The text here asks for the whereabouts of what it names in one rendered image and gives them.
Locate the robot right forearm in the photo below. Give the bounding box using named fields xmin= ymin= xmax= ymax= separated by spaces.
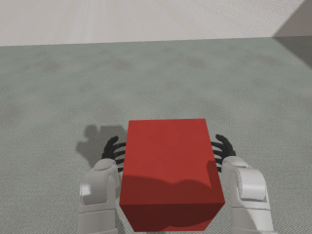
xmin=221 ymin=156 xmax=279 ymax=234

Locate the left robot hand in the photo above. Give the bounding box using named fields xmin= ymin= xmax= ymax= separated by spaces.
xmin=101 ymin=136 xmax=127 ymax=173

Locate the robot left forearm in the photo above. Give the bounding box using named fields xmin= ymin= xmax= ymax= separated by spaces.
xmin=77 ymin=158 xmax=120 ymax=234

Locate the right robot hand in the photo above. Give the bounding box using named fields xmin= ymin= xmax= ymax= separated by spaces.
xmin=211 ymin=134 xmax=236 ymax=173

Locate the carton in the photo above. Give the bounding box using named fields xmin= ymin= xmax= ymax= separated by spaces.
xmin=119 ymin=118 xmax=225 ymax=232

